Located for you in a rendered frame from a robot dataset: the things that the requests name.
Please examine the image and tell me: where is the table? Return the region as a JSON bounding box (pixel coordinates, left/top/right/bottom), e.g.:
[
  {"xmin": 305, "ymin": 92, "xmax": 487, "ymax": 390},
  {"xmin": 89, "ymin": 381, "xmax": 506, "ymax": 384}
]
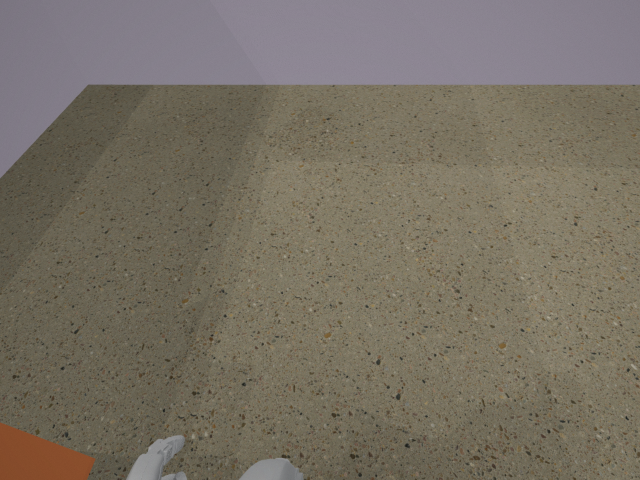
[{"xmin": 0, "ymin": 423, "xmax": 95, "ymax": 480}]

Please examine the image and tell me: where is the left robot hand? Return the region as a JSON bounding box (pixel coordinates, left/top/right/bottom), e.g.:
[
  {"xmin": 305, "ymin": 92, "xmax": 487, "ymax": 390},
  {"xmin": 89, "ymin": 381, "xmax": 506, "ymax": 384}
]
[{"xmin": 126, "ymin": 435, "xmax": 187, "ymax": 480}]

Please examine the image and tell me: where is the robot left thigh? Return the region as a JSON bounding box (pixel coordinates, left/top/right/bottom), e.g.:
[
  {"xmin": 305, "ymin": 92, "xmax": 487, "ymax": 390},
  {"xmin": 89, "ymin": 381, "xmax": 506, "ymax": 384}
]
[{"xmin": 239, "ymin": 459, "xmax": 303, "ymax": 480}]

